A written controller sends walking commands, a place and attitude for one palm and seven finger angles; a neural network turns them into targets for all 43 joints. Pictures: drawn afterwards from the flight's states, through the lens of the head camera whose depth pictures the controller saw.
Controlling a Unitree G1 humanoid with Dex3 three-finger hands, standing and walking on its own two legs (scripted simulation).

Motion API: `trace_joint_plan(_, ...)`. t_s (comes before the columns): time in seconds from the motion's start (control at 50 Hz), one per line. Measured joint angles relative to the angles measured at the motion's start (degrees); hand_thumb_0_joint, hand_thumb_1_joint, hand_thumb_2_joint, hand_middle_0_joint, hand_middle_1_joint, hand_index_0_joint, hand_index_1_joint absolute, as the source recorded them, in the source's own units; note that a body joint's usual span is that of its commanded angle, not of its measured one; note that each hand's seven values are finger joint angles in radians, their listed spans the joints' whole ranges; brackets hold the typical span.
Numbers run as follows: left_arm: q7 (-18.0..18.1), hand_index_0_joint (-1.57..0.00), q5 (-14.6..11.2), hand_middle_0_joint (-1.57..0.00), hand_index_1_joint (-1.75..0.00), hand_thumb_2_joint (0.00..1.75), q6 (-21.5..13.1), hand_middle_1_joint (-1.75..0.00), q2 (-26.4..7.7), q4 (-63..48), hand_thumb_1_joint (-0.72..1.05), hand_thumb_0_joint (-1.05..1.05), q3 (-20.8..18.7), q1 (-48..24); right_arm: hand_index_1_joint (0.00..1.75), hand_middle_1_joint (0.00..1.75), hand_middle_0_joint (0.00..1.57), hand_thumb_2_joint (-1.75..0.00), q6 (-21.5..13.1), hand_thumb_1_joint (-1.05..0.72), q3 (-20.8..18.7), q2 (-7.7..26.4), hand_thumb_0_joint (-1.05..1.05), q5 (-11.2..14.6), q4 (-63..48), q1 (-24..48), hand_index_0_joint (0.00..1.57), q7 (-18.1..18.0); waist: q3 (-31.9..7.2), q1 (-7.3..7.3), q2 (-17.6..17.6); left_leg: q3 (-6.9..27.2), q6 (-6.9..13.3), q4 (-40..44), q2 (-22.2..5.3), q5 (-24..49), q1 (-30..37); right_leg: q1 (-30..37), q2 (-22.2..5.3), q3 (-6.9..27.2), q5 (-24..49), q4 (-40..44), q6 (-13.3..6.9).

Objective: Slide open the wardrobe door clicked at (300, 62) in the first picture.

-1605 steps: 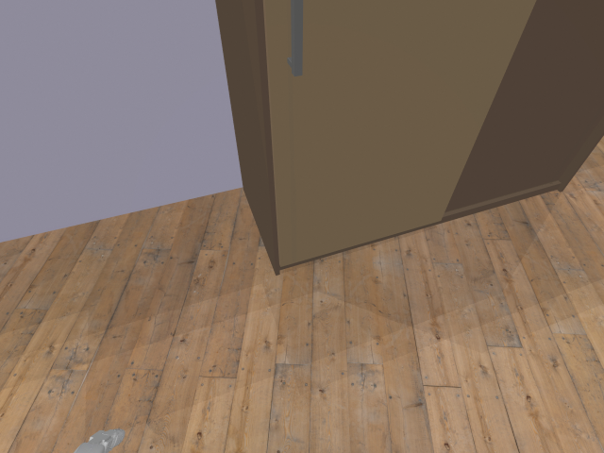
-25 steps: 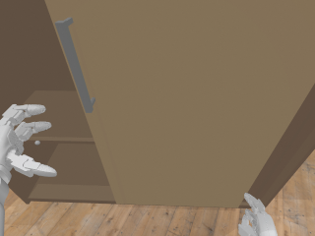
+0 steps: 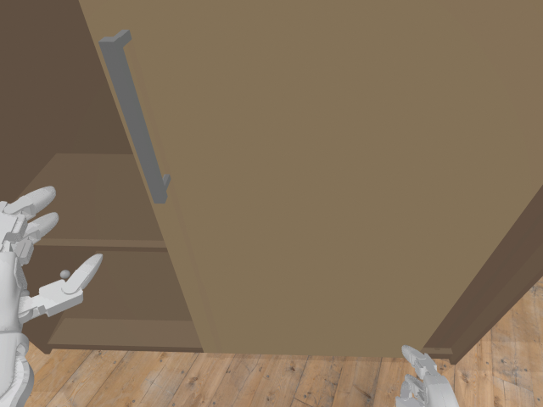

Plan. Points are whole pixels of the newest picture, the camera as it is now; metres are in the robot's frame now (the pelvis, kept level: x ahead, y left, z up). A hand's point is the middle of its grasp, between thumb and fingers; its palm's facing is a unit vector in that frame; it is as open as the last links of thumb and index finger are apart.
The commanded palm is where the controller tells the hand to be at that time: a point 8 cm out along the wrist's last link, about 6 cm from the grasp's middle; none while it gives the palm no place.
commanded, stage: draw the hand back to the body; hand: left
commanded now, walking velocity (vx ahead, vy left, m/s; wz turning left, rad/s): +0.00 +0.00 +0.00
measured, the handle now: (144, 127) +0.44 +0.26 +0.21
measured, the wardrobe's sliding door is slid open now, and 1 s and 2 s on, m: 0.59 0.59 0.59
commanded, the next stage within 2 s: step back with the hand held close in 0.52 s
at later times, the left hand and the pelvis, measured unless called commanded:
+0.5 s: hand (68, 299) +0.17 +0.25 +0.16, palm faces +0.48 -0.80 -0.34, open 7.4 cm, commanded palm +0.13 +0.28 +0.17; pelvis -0.01 -0.02 +0.00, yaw +1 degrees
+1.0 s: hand (72, 304) +0.17 +0.25 +0.15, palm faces +0.33 -0.82 -0.46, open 7.4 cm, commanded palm +0.11 +0.29 +0.17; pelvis -0.03 +0.00 +0.00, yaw -1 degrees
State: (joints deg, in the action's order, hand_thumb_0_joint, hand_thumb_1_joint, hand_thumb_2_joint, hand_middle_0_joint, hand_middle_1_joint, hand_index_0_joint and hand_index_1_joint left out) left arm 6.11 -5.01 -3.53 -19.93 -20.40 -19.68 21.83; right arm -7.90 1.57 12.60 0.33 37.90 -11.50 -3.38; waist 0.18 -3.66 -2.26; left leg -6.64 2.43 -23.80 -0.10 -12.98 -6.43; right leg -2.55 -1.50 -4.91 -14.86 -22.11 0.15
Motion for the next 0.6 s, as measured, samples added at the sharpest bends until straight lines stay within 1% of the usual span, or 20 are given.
trace_joint_plan(0.06,-0.4,-0.23,-0.1,-0.22,-0.57,0.68,0.1,-0.57,-0.5,-1.7,0.44,0.0,0.0,2.3,0.3,0.3,0.2,-0.9,0.8,-0.91,-0.2,0.0,0.01,0.0,-0.9,0.2,0.21,0.2,-0.2,0.14,0.1,-0.1,0.0,0.1,-0.1,-0.1,0.1,0.2,0.1,0.1,0.1,0.4,0.0)
trace_joint_plan(0.14,-0.6,-0.22,-0.1,-0.22,-0.48,0.75,0.6,-0.48,-0.5,-3.1,0.58,0.0,-0.1,4.3,0.3,0.3,0.2,-0.9,1.6,-0.91,-0.5,0.3,0.01,0.0,-1.6,0.2,0.21,0.3,0.0,-0.18,0.2,0.1,-0.2,0.1,-0.3,-0.1,0.2,0.5,0.3,-0.1,0.2,0.8,-0.1)
trace_joint_plan(0.28,-0.1,-0.21,0.1,-0.21,-0.36,0.85,1.3,-0.36,0.2,-3.8,0.79,0.01,0.6,5.2,0.3,0.3,0.2,-0.9,2.2,-0.91,-0.6,0.5,0.01,-0.1,-1.5,0.0,0.21,-0.2,0.2,-0.87,-0.2,0.8,-0.5,0.2,-0.5,0.4,0.0,0.7,0.6,-0.7,0.5,1.0,-0.5)
trace_joint_plan(0.4,0.3,-0.21,-0.2,-0.21,-0.32,0.89,0.9,-0.32,0.4,-2.6,0.86,0.01,0.3,4.1,0.3,0.3,0.2,-0.9,2.3,-0.91,-0.2,0.1,0.01,-0.1,-0.9,0.2,0.21,-0.7,0.4,-0.81,-0.5,1.2,-0.9,0.5,-0.8,0.9,0.4,1.1,1.0,-1.1,0.7,1.2,-1.0)
trace_joint_plan(0.6,-0.1,-0.21,-0.3,-0.21,-0.3,0.9,0.3,-0.3,0.7,-1.3,0.89,0.01,0.8,4.1,0.3,0.3,0.2,-0.9,2.0,-0.91,-0.6,0.2,0.01,-0.3,-0.3,0.0,0.21,-1.0,0.9,-0.33,-0.9,1.2,-1.5,1.0,-1.6,1.4,1.0,1.7,1.9,-1.1,1.3,2.0,-1.7)
